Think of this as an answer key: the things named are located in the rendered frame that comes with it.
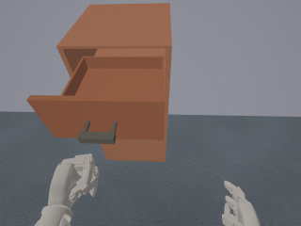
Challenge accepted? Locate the robot left forearm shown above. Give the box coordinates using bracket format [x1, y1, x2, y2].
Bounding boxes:
[35, 204, 73, 226]

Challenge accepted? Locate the right robot hand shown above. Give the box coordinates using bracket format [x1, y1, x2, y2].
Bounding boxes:
[222, 181, 261, 226]

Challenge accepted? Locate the drawer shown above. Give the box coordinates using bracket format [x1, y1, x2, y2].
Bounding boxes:
[26, 56, 166, 140]

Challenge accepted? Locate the handle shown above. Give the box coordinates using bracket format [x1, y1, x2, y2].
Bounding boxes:
[77, 121, 118, 144]

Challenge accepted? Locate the cabinet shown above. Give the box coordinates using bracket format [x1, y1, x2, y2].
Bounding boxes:
[56, 3, 172, 162]

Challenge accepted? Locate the left robot hand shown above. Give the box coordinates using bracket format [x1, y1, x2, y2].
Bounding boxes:
[48, 153, 100, 209]

